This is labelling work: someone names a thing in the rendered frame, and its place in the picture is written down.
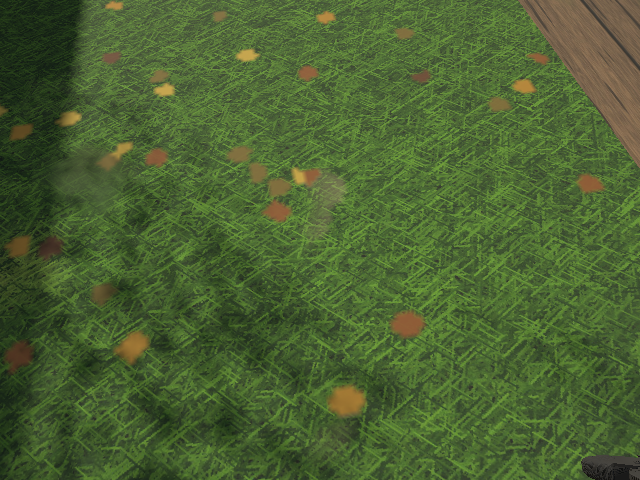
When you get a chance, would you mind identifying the robot right hand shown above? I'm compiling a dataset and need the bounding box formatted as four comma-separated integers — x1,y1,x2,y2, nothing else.
581,455,640,480

